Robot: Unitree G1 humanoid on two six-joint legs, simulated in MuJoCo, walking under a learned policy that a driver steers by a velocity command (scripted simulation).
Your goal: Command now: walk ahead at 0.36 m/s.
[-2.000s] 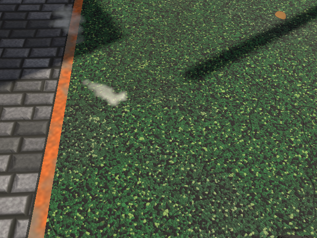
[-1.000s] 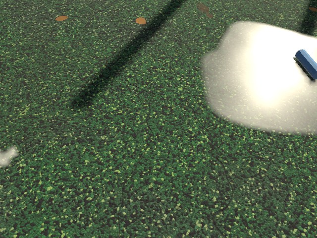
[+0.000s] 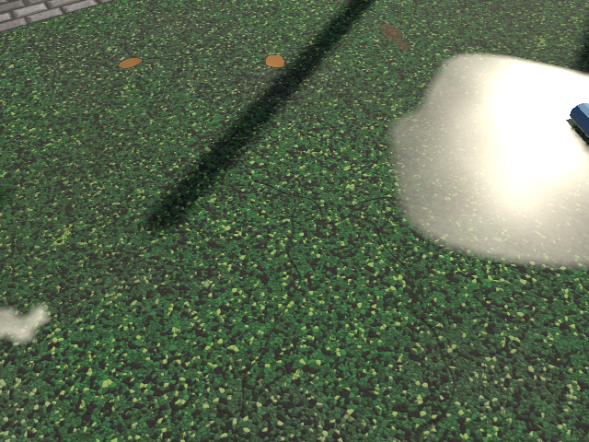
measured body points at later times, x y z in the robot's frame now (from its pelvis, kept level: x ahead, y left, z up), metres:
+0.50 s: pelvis +0.25 +0.05 -0.01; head +0.28 +0.05 +0.44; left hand +0.23 +0.31 -0.15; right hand +0.42 -0.21 -0.11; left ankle +0.34 +0.13 -0.73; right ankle +0.08 -0.09 -0.63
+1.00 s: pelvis +0.55 +0.00 -0.01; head +0.58 -0.01 +0.44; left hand +0.75 +0.24 -0.10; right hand +0.52 -0.27 -0.15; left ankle +0.36 +0.13 -0.68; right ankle +0.65 -0.10 -0.73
